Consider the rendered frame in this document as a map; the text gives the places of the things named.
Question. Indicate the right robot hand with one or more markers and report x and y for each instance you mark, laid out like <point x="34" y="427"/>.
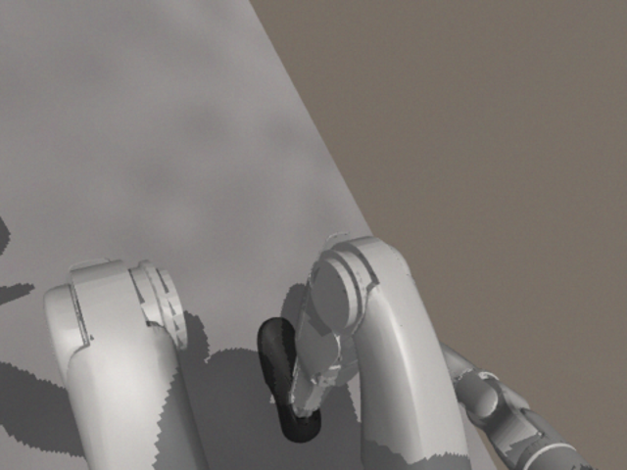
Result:
<point x="457" y="364"/>

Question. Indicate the right robot arm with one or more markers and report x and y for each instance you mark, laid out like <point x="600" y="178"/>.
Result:
<point x="522" y="438"/>

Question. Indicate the right robot foot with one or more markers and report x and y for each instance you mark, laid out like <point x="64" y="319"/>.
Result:
<point x="277" y="352"/>

